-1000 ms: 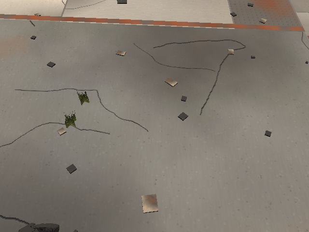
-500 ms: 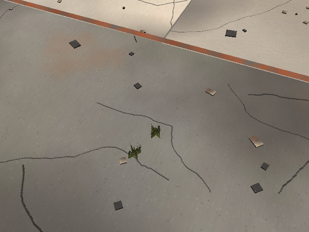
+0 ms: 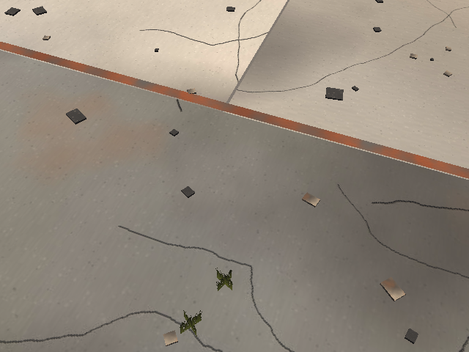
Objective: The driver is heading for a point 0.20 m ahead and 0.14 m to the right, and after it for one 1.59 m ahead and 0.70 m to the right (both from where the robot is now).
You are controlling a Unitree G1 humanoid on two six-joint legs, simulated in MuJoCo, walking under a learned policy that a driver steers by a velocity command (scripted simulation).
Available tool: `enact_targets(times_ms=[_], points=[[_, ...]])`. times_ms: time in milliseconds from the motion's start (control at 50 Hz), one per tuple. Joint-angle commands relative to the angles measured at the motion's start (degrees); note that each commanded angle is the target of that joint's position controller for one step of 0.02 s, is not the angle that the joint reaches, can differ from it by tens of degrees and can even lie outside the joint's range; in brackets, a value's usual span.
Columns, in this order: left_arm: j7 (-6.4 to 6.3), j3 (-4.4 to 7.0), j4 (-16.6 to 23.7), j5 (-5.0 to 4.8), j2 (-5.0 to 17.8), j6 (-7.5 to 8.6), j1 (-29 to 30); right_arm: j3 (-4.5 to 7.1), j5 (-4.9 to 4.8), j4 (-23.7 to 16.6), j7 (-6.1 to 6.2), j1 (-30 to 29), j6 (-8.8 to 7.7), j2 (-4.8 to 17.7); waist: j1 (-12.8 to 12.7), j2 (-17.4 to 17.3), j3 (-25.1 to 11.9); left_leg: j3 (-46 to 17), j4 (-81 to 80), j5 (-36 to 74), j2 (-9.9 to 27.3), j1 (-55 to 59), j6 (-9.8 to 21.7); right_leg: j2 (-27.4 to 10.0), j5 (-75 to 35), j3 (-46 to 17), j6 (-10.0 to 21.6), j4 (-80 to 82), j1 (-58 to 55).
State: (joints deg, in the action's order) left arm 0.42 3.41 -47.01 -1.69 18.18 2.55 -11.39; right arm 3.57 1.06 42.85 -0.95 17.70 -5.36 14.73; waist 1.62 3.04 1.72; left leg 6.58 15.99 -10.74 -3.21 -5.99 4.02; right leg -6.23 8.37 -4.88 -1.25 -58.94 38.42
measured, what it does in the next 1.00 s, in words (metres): walks ahead, turning right: right foot, then left foot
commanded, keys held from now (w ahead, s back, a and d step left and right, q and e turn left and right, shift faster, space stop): w+e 1.00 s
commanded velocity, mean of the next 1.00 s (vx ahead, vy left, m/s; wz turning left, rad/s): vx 0.50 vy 0.00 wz -0.53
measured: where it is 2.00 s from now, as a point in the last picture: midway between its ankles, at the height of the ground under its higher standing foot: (361, 234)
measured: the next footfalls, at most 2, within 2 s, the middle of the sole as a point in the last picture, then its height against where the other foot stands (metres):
right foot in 0.28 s outside the picture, level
left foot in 0.74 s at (240, 302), level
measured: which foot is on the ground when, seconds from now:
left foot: down 0.00-0.30, up 0.32-0.72, down 0.74-1.00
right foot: up 0.00-0.26, down 0.28-0.76, up 0.78-1.00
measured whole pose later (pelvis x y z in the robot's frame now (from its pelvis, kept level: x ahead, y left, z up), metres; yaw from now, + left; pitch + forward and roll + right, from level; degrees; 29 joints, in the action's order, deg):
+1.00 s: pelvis +0.56 -0.11 +0.00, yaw -35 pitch +1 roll +2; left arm 0.1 4.4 -37.1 -1.4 18.3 0.4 -13.0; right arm 3.5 0.5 45.2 -0.2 17.1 -5.7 15.1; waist 2.8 3.2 1.5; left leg 5.9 18.9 -11.9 -1.2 -8.1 1.7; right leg -4.2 13.6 -3.8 -0.6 -61.7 37.6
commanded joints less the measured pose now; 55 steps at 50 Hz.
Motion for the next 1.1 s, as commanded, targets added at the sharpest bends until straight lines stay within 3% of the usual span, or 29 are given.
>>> enact_targets(times_ms=[20,100,180,220,240,260,280,300,320,340,360,380,400,420,480,560,640,680,720,740,760,780,800,820,840,880,920,980,1100], points=[[0.42,0.42,2.8,0.31,1.9,0.38,-0.1,1.8,0.1,-3.1,0.8,-3.9,-1.41,7.5,-1.3,-6.0,0.9,-4.4,-9.3,15.4,15.2,-1.1,6.8,-0.6,-10.4,-1.5,-0.3,8.1,0.6],[1.82,-0.54,5.7,0.65,0.2,0.76,7.4,2.29,-0.57,-0.8,1.47,-1.1,-0.78,9.3,1.9,-4.7,3.5,-0.1,-9.7,16.6,16.5,2.9,5.6,0.3,-15.3,2.8,1.0,18.6,0.6],[3.38,-0.58,9.4,0.62,0.5,0.81,11.8,2.88,-1.57,1.1,1.9,1.2,1.2,10.6,2.7,-5.0,4.0,2.0,-4.2,26.4,19.1,12.3,4.6,1.8,-7.5,6.1,3.7,23.1,3.5],[3.82,0.21,10.2,0.52,2.0,0.53,9.7,3.27,-1.74,0.9,2.47,0.1,2.19,12.2,0.5,-7.3,0.7,3.7,2.7,45.3,19.1,14.3,3.2,5.1,-1.6,9.7,5.8,23.3,-2.2],[3.78,1.02,9.9,0.46,3.5,0.27,6.1,3.44,-1.83,0.7,2.82,-0.4,2.72,12.9,-1.8,-8.5,-2.0,4.3,8.8,54.2,18.8,14.3,2.5,7.4,1.4,11.3,7.2,22.7,-7.5],[3.42,2.42,8.6,0.3,5.9,0.12,-0.9,3.42,-1.94,0.5,3.08,-1.2,3.17,13.3,-5.9,-8.3,-5.9,5.2,18.7,56.9,17.6,11.6,1.2,9.6,1.2,11.7,9.0,24.5,-17.2],[2.48,4.31,6.5,0.28,9.5,-0.22,-10.4,2.97,-1.92,0.0,3.38,-1.7,2.97,12.7,-11.0,-5.8,-10.7,5.8,33.3,47.2,15.2,1.7,-1.1,9.1,-2.0,7.4,11.6,28.1,-33.5],[1.3,5.74,6.1,0.09,15.7,-0.54,-13.5,0.78,0.11,-2.6,2.66,2.9,1.72,5.4,-7.0,8.4,-15.7,4.5,54.7,0.4,6.1,-23.2,-5.1,-5.7,0.8,-19.7,20.5,29.2,-54.4],[1.58,4.93,7.9,0.43,14.6,0.34,-13.4,-0.21,-0.64,-3.5,1.66,1.9,-0.75,5.2,-7.2,7.4,-24.6,-9.5,65.6,-24.4,-1.2,-34.9,-5.4,-13.3,6.5,-44.8,27.7,38.7,-63.2],[1.65,3.87,7.7,0.81,10.6,0.83,-12.3,0.86,-2.95,-5.0,0.74,-4.7,-2.27,9.2,-9.5,2.8,-18.9,-13.8,66.1,-20.0,2.7,-40.6,-4.1,-11.6,6.7,-37.3,24.0,41.1,-60.3],[1.57,3.36,7.9,0.5,8.6,1.17,-9.3,0.57,-3.25,-5.9,0.6,-6.9,-3.09,9.2,-7.6,-0.2,-11.8,-12.8,61.2,-14.8,5.3,-40.8,-3.1,-9.2,3.7,-28.9,21.6,41.4,-51.8],[1.48,2.86,8.6,0.35,7.0,1.21,-5.2,0.71,-1.89,-5.4,1.05,-7.2,-3.29,8.9,-4.7,-3.7,-7.4,-12.2,55.5,-11.6,7.5,-37.8,-3.3,-6.6,-1.6,-23.1,19.5,41.9,-43.0],[1.25,2.2,9.6,0.78,5.1,1.24,-2.5,1.23,-0.83,-5.1,1.32,-6.7,-2.8,9.6,-2.7,-3.1,-5.2,-12.1,51.8,-9.4,8.9,-33.7,-3.9,-4.7,-7.3,-19.2,18.7,43.1,-36.6],[1.01,2.0,10.5,1.27,4.8,1.18,-1.4,1.4,-0.55,-5.1,1.25,-5.6,-2.02,9.5,-1.2,-1.7,-4.7,-12.0,50.1,-8.1,9.3,-30.6,-4.6,-3.7,-10.1,-17.7,18.8,44.4,-32.6],[0.05,2.57,10.3,1.07,6.6,1.36,-1.8,0.73,-0.04,-5.5,1.45,-5.9,-0.41,7.1,-0.5,-1.2,-3.5,-9.9,42.0,-4.4,8.8,-28.2,-7.5,-1.6,-16.5,-12.4,18.8,45.8,-25.3],[-1.11,3.03,9.3,0.39,8.0,0.58,-4.7,-0.54,-0.33,-7.6,1.14,-15.0,-0.51,4.6,-4.1,1.3,-2.2,-8.8,23.0,11.2,5.4,-23.8,-8.8,2.6,-9.6,-8.3,14.7,44.7,-21.5],[-1.38,3.09,8.2,-0.02,7.9,-0.18,-8.3,0.09,-1.59,-8.8,0.16,-19.2,-1.35,6.8,-5.8,2.5,-2.5,-10.8,14.4,13.8,3.4,-20.7,-8.1,0.4,-1.9,-14.3,13.2,41.1,-25.5],[-1.53,3.13,8.2,0.14,7.6,-0.35,-8.0,0.86,-1.73,-8.6,-0.16,-17.9,-1.86,8.5,-4.4,3.7,-2.5,-11.9,12.7,9.9,3.6,-19.0,-6.4,-1.3,-0.5,-18.1,12.2,37.7,-28.5],[-1.48,2.8,8.8,0.44,6.2,-0.55,-6.7,1.92,-1.59,-6.9,0.06,-11.3,-2.4,9.8,-0.6,4.5,-4.1,-10.6,9.7,7.6,3.6,-10.4,-3.8,0.3,-2.2,-18.7,10.2,32.0,-28.0],[-1.22,1.72,9.4,0.85,3.2,-0.36,-6.8,2.75,-0.67,-6.1,0.45,-5.0,-2.73,11.8,2.5,1.9,-9.6,-14.5,10.1,5.6,8.5,0.8,-1.0,3.4,-1.1,-15.7,8.3,21.4,-24.7],[-1.18,0.47,10.7,0.63,-0.9,-0.02,-12.4,3.8,0.6,-5.4,0.83,1.7,-2.53,16.5,2.0,-10.6,-18.1,-33.3,8.1,-2.3,21.4,20.5,5.8,10.9,14.2,-7.9,4.4,2.3,-9.7],[-1.19,0.28,11.7,-0.53,1.2,0.36,-15.1,4.06,-0.42,-3.5,0.18,4.7,-1.75,16.3,1.2,-23.3,-19.7,-54.2,1.8,-19.1,28.3,25.1,10.8,10.4,26.7,-4.9,2.9,-10.5,3.9],[-1.27,1.59,10.6,-0.81,6.6,0.14,-11.8,2.73,-1.07,-4.7,0.24,1.6,-1.55,11.1,2.5,-14.8,-12.1,-49.3,-0.1,-26.0,26.1,19.1,8.8,7.1,21.7,-6.1,2.4,-15.6,7.6],[-1.27,2.02,11.4,-0.17,7.8,-0.23,-6.9,2.07,-0.99,-5.0,0.5,-1.0,-1.04,9.1,2.8,-10.4,-6.7,-39.8,-0.1,-20.4,23.7,12.5,6.6,5.3,17.0,-3.9,2.1,-16.3,7.6],[-1.18,2.09,11.9,0.46,7.1,-0.39,-4.8,1.53,-0.64,-4.9,0.58,-3.3,-0.78,7.8,1.8,-8.1,-3.4,-32.8,-1.1,-12.5,21.1,6.5,5.9,3.6,13.5,-3.2,1.9,-14.2,5.9],[-0.61,2.2,12.4,0.22,5.3,-0.84,-4.5,0.97,-0.27,-4.1,0.84,-5.1,-0.85,6.3,-0.1,-10.1,-1.1,-23.7,-3.6,-3.6,17.9,0.1,5.0,0.9,9.8,-2.5,1.8,-10.4,1.9],[-0.35,1.81,12.9,0.04,3.1,-1.41,-4.2,1.21,-0.67,-3.0,0.86,-4.9,-1.3,6.6,-0.4,-10.1,-0.8,-18.4,-5.6,1.5,17.4,-1.1,5.8,0.3,8.1,-1.2,1.3,-8.2,1.6],[-0.23,1.38,14.2,0.44,2.0,-1.64,-1.3,1.95,-0.58,-1.4,0.97,-4.0,-1.44,8.7,-0.2,-7.6,-0.3,-13.2,-7.0,8.5,18.4,0.6,7.1,-0.3,3.2,-1.1,0.2,-1.9,4.5],[1.79,0.39,16.3,0.42,0.1,-0.64,7.8,2.35,-1.19,1.1,1.38,-2.1,-0.2,11.2,3.1,-6.2,1.9,-2.2,-6.9,14.4,17.2,3.9,4.9,0.8,-9.8,4.0,1.2,16.1,1.0]])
